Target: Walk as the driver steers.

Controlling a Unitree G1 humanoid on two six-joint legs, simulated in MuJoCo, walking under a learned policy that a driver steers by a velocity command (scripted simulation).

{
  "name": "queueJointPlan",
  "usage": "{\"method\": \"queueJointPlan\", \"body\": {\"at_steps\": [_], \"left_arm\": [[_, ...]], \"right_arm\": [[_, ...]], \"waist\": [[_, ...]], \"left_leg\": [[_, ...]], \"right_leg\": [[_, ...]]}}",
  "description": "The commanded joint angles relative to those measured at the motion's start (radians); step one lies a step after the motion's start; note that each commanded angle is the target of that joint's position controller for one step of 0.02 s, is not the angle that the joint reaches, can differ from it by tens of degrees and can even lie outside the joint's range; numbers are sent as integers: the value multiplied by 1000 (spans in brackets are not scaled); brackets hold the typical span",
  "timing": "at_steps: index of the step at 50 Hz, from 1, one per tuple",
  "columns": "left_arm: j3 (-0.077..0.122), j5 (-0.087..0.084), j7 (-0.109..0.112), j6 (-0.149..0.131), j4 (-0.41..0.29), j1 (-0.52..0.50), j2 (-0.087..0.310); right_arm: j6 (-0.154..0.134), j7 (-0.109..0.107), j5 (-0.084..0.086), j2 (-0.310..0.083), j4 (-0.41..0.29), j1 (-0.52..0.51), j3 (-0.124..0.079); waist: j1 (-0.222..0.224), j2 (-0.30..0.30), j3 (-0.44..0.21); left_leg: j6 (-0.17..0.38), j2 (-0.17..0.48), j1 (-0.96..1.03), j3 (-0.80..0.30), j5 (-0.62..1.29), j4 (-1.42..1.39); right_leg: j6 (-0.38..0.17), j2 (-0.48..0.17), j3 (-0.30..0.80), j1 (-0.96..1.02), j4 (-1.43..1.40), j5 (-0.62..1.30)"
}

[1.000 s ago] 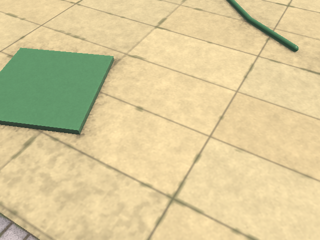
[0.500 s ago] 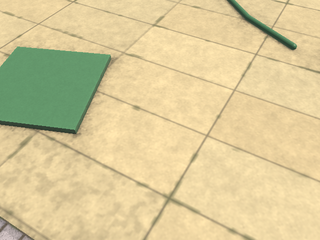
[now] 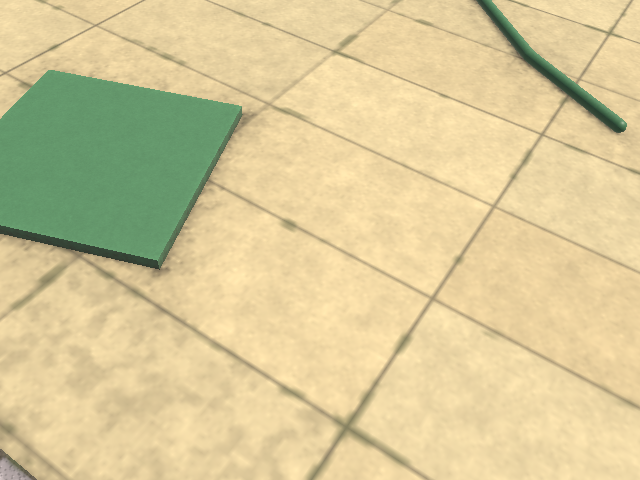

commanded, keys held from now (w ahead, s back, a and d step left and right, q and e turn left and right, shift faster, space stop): w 1.00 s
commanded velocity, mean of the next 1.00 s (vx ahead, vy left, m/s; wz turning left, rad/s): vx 0.48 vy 0.00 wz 0.00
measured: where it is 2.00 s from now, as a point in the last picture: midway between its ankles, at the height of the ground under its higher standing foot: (327, 269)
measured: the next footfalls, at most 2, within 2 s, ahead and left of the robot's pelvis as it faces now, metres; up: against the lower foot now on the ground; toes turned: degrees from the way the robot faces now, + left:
left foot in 0.02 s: +0.10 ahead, +0.10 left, +0.00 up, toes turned +4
right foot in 0.60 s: +0.50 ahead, -0.01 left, -0.12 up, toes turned -3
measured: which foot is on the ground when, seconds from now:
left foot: up 0.00-0.00, down 0.02-0.62, up 0.64-1.00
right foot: down 0.00-0.04, up 0.06-0.58, down 0.60-1.00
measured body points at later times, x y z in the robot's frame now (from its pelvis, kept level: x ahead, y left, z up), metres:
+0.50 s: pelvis +0.26 +0.05 -0.04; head +0.30 +0.05 +0.41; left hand +0.45 +0.27 -0.16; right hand +0.15 -0.17 -0.18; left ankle +0.06 +0.10 -0.73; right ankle +0.43 -0.04 -0.75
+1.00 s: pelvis +0.59 +0.07 -0.12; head +0.62 +0.08 +0.33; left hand +0.50 +0.30 -0.27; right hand +0.79 -0.14 -0.23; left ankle +0.73 +0.17 -0.84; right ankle +0.46 -0.01 -0.85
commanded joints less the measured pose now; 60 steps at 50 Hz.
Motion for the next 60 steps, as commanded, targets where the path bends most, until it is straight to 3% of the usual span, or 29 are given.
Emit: {"method": "queueJointPlan", "body": {"at_steps": [1, 2, 3, 5, 6, 9, 11, 19, 24, 27, 29, 30, 31, 32, 33, 34, 35, 37, 39, 43, 45, 48, 51, 52, 53, 54, 56, 58, 60], "left_arm": [[17, 6, -11, -23, -71, -106, 116], [-3, -7, -28, -28, -101, -48, 34], [4, 17, -28, -24, -111, -53, 54], [7, 4, -35, -19, -111, -113, 70], [7, 1, -39, -16, -111, -124, 58], [17, 28, -45, 15, -114, -145, 72], [25, 16, -46, 19, -138, -223, 67], [10, 17, -64, -6, -237, -497, 43], [-6, 3, -69, -32, -305, -666, 35], [-12, 3, -60, -38, -287, -629, 40], [8, 12, -42, -46, -192, -365, 89], [18, 26, -40, -49, -121, -154, 101], [41, 30, -43, -42, -78, 8, 164], [39, 25, -54, -44, -89, 95, 182], [52, 9, -39, -33, -105, 66, 204], [38, 27, -4, -22, -130, -21, 148], [27, 30, 8, -29, -145, -129, 100], [3, 8, 6, -68, -131, -195, 58], [4, -13, -5, -86, -106, -197, 77], [0, -22, -27, -79, -107, -184, 69], [2, -29, -27, -69, -89, -125, 82], [3, -9, -19, -54, -64, -58, 98], [6, 2, -11, -44, -58, -62, 115], [-3, -1, -11, -44, -75, -60, 92], [-25, -40, -17, -44, -103, 37, 1], [-1, -18, -16, -37, -96, 8, 79], [4, -7, -21, -32, -132, -129, 72], [5, 5, -26, -13, -122, -117, 40], [6, 11, -33, 7, -112, -98, 21]], "right_arm": [[-16, -3, -8, -109, 69, 313, -46], [-26, -14, -20, -228, 84, 433, -75], [-23, -9, 8, -234, 97, 445, -75], [-34, 0, 12, -138, 11, 217, -47], [-43, -1, 11, -116, -4, 178, -38], [-68, -13, -9, -95, 18, 235, -27], [-87, -16, 8, -78, 40, 267, -15], [-70, -48, -1, -52, 76, 393, 5], [-65, -56, -24, -59, 93, 472, 8], [-55, -63, -20, -58, 111, 503, 8], [-47, -60, -22, -86, 119, 506, 2], [-43, -60, 3, -87, 114, 455, 3], [-48, -50, 34, -56, 100, 445, -4], [-55, -71, 85, -71, 68, 510, -2], [-53, -79, 95, -111, 35, 447, -3], [-59, -66, 53, -102, 6, 347, 4], [-59, -49, 17, -95, -25, 232, -1], [-37, -20, -36, -53, -27, 210, -11], [-12, 0, -37, 42, -43, 212, 12], [-25, 3, 5, 12, -100, 82, 22], [-27, 0, 9, -9, -127, -8, 22], [-34, 0, 5, -47, -171, -110, 10], [-51, -9, -6, -81, -109, 88, -14], [-62, -17, -22, -138, -60, 264, -35], [-61, -23, -39, -252, -48, 391, -65], [-39, -14, 4, -231, -44, 362, -65], [-39, -11, 16, -121, -88, 155, -37], [-54, -21, 15, -67, -82, 107, -22], [-72, -28, 11, -66, -66, 152, -21]], "waist": [[-200, 41, 19], [-203, 298, -51], [-169, 309, -49], [-79, 52, 111], [-48, 35, 118], [-32, 81, 78], [-22, 77, 81], [-103, 74, 110], [-188, 17, 170], [-187, 5, 166], [-82, -14, 52], [39, -20, -21], [80, -143, -170], [76, -103, -399], [122, -39, -461], [82, 37, -297], [42, 65, -146], [-67, 162, 1], [-109, 56, 53], [-91, -47, 31], [-57, -37, 39], [-33, -12, 81], [-127, 3, -6], [-186, 48, -104], [-179, 241, -257], [-177, 198, -269], [-109, 79, -14], [-45, 100, 50], [-31, 93, 32]], "left_leg": [[35, -29, 410, -19, -30, -85], [140, 215, 558, -418, -239, -276], [194, 319, 531, -716, -360, -414], [188, 291, 324, -530, -258, -426], [172, 267, 264, -449, -128, -440], [158, 203, 279, -287, 215, -430], [113, 150, 324, -193, 375, -400], [128, 111, 326, -150, 328, -255], [115, 108, 380, -187, 278, -132], [95, 82, 393, -185, 415, 7], [92, 64, 364, -168, 638, 317], [80, 30, 232, -120, 561, 585], [35, -108, -95, -30, -268, 1030], [24, -106, -399, -140, -548, 1246], [8, -61, -586, -150, -488, 1318], [16, -4, -625, -123, -317, 1140], [11, 22, -578, -102, -252, 1035], [-16, 71, -341, -152, -103, 744], [-47, 71, -169, -88, -30, 508], [-18, 40, -1, -14, 253, 143], [-5, 35, -29, -7, 282, 82], [23, 30, -104, -7, 187, 12], [62, -34, 137, 18, 98, -107], [105, 59, 373, -95, 100, -114], [236, 359, 657, -531, 22, -182], [276, 406, 638, -745, -46, -302], [206, 330, 369, -479, -127, -369], [124, 248, 211, -300, 5, -425], [115, 231, 191, -215, 132, -439]], "right_leg": [[-122, -166, 60, -368, 261, 349], [-50, -16, -74, -564, 660, 147], [-59, 41, -9, -707, 852, -172], [-73, -82, 56, -719, 879, 12], [-63, -111, 57, -665, 821, 52], [-32, -112, 25, -615, 774, 144], [-31, -106, 37, -660, 672, 246], [-45, -76, -42, -688, 305, 664], [-43, -70, -70, -692, 125, 709], [-49, -54, -85, -558, 24, 657], [-77, -19, -115, -285, 9, 611], [-107, -69, -101, -33, -45, 726], [-191, -270, 70, 357, 168, 1164], [-317, -483, 329, 716, 401, 1405], [-444, -553, 482, 751, 285, 932], [-398, -502, 446, 508, 87, 475], [-353, -446, 411, 260, -11, 356], [-277, -381, 312, -134, -70, 529], [-238, -259, 158, -346, -131, 612], [-166, -167, 10, -372, -131, 729], [-154, -192, 33, -275, -139, 667], [-154, -245, 66, -112, -99, 670], [-118, -210, 12, -61, 173, 861], [-94, -164, -27, -198, 403, 718], [-44, -25, -114, -503, 802, 209], [-49, 28, -17, -647, 956, -164], [-58, -79, 34, -710, 939, -14], [-45, -122, 40, -610, 829, 59], [-32, -116, 29, -572, 824, 103]]}}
